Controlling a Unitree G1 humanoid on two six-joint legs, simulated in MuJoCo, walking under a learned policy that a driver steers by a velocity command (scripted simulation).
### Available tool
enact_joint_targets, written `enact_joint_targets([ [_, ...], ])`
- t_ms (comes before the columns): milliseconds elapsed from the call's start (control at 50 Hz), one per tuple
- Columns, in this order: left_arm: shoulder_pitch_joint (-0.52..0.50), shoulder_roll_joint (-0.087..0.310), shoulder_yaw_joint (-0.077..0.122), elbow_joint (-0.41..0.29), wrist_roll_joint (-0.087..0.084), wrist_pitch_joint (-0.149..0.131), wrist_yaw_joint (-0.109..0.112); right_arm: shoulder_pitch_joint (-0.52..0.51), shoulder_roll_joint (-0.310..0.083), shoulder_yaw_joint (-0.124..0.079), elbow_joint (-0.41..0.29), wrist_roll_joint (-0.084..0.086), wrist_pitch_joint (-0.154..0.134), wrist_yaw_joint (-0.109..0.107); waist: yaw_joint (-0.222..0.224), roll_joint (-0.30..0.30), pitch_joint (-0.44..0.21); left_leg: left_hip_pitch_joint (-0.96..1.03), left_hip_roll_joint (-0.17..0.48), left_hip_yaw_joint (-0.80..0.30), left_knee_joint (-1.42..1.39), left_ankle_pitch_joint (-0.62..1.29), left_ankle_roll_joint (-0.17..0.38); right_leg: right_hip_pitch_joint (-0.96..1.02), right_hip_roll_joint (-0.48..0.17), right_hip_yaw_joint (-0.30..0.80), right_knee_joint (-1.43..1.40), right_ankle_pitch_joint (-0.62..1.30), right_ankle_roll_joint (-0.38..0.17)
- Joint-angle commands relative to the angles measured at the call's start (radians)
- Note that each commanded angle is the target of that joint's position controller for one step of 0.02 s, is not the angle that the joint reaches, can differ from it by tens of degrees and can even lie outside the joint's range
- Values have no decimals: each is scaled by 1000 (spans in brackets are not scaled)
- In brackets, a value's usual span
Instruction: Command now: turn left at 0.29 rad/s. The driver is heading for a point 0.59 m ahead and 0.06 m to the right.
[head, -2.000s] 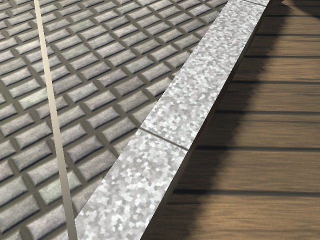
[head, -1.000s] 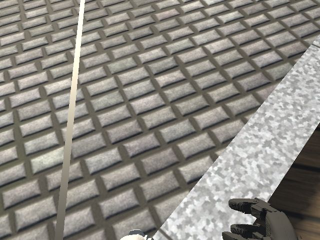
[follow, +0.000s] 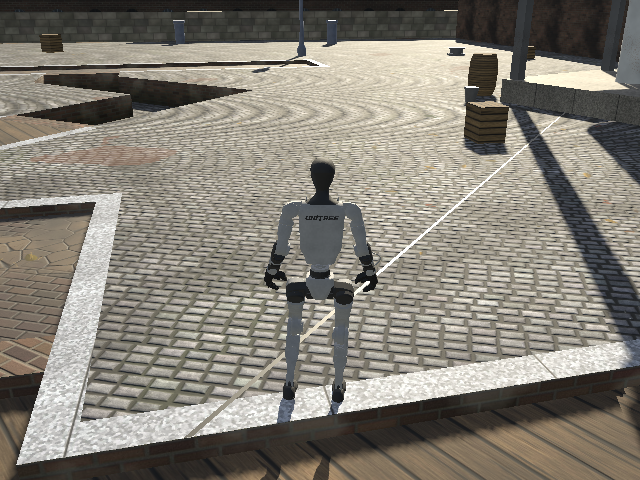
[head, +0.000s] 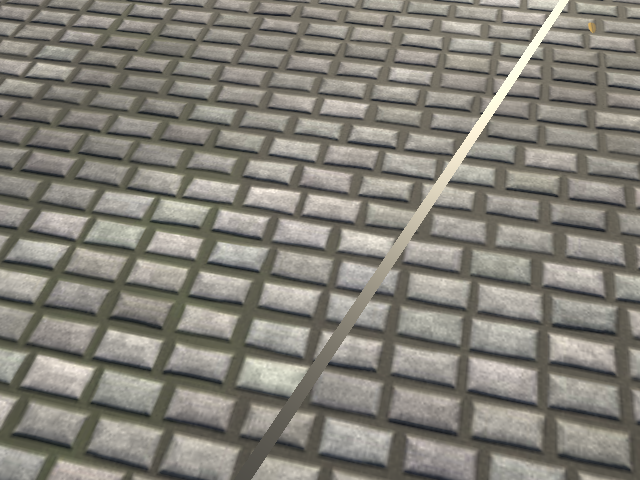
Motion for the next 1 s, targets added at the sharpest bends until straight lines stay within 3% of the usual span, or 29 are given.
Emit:
enact_joint_targets([
  [20,-62,170,55,-69,-14,-13,-11,31,-43,-7,-53,-6,-22,11,-12,-187,-158,118,3,64,-207,-43,37,112,-229,235,-187,-167,-201],
  [80,-16,170,57,-25,-34,2,-24,101,-43,-11,-5,-5,-30,29,-27,-179,-140,273,-25,114,-506,113,101,75,-228,228,-139,-209,-180],
  [100,15,156,53,-3,-46,3,-30,125,-43,-14,9,-7,-31,35,-38,-175,-123,345,-43,119,-636,152,136,39,-203,208,-112,-239,-140],
  [120,45,128,46,17,-45,-4,-40,123,-68,-17,0,-19,-34,37,-34,-127,-109,431,7,27,-685,194,175,-45,-164,173,-53,-265,-68],
  [140,58,51,23,2,-12,-16,-56,139,-144,-28,-18,-33,-31,30,-6,121,-156,534,231,-245,-738,324,247,-168,-57,52,194,-375,28],
  [160,-5,79,35,-16,-17,-23,-49,66,-146,-33,-28,-53,-36,34,-39,238,-105,295,326,-322,-815,201,366,-157,-5,59,274,-437,72],
  [180,-45,120,47,-14,-17,-19,-46,-7,-88,-17,-50,-56,-55,33,-37,180,-58,234,262,-271,-842,105,347,-105,-33,108,363,-372,90],
  [200,-32,120,52,2,-19,-11,-47,-43,-48,-6,-36,-49,-65,31,-23,178,-42,231,221,-219,-840,87,314,-109,-33,117,387,-325,97],
  [240,12,119,57,32,-5,4,-44,-62,-19,5,-23,-31,-77,33,-17,143,-36,259,185,-165,-804,209,286,-90,-51,131,399,-286,115],
  [260,17,99,51,35,-7,3,-47,-59,-5,12,-15,-30,-77,33,-9,121,-49,271,168,-140,-778,304,282,-57,-51,127,370,-279,116],
  [320,23,61,33,41,-10,-8,-57,-43,-7,15,6,-17,-70,34,-2,96,-84,340,124,-93,-697,407,261,68,-32,80,70,-151,107],
  [340,24,74,33,47,2,-9,-59,-2,-15,12,23,-14,-76,36,-7,77,-93,327,109,-91,-689,375,235,141,-35,92,6,-8,100],
  [360,33,112,39,44,5,-7,-57,26,-21,10,34,-18,-81,36,-17,51,-99,308,86,-88,-684,295,207,192,-63,129,-8,116,89],
  [380,33,173,50,38,-1,-6,-51,53,-25,8,36,-25,-88,40,-51,-24,-83,264,49,-73,-690,253,186,219,-79,136,14,178,63],
  [400,35,177,58,61,-18,-6,-52,64,-23,9,43,-24,-86,34,-52,-107,-73,301,12,-20,-693,225,162,147,-59,129,21,57,33],
  [420,41,128,47,64,-20,-8,-55,33,-42,4,52,-23,-79,27,-24,-76,-53,325,7,-5,-669,215,149,114,-51,132,-4,21,28],
  [460,30,102,37,74,-6,-12,-49,17,-20,5,52,-18,-68,19,-28,-75,-56,328,11,-2,-663,239,152,115,-49,129,-14,29,40],
  [560,35,101,36,92,-7,-19,-37,25,-7,3,70,-20,-66,16,-22,-49,-69,326,8,7,-667,239,149,135,-46,125,-15,5,36],
  [780,51,97,31,145,-10,-19,-29,76,-23,-6,147,-17,-70,0,-23,-26,-56,324,5,23,-674,246,130,141,-40,124,-27,0,20],
  [800,75,98,32,162,-13,-17,-28,103,-24,-8,164,-14,-68,-1,-25,-26,-74,329,-7,36,-670,133,135,145,-24,111,-22,-126,13],
  [820,36,173,60,112,3,-51,-81,111,-100,-29,147,-28,-91,67,-23,-16,48,220,-2,8,-764,-190,163,72,-28,128,-91,-471,-5],
  [840,47,200,74,124,12,-68,-98,119,-136,-49,163,-45,-102,93,-25,-17,97,202,24,-22,-782,-306,197,26,-34,150,-103,-582,-31],
  [860,69,189,77,123,18,-80,-97,140,-135,-55,162,-51,-113,94,-30,-5,76,225,49,-53,-792,-322,227,29,-43,161,-98,-577,-52],
  [920,32,114,65,92,29,-117,-56,66,-90,-44,127,-38,-150,48,-27,51,-15,340,147,-164,-874,-197,306,110,-18,103,-16,-286,-58],
  [960,36,92,63,75,34,-129,-56,8,-100,-40,99,-28,-148,30,-11,76,-6,317,197,-194,-919,-209,347,172,28,17,16,-215,-50],
  [1000,120,94,67,99,29,-139,-63,18,-106,-40,106,-35,-129,30,11,65,36,277,183,-149,-878,-218,339,259,21,12,-47,-232,-62],
])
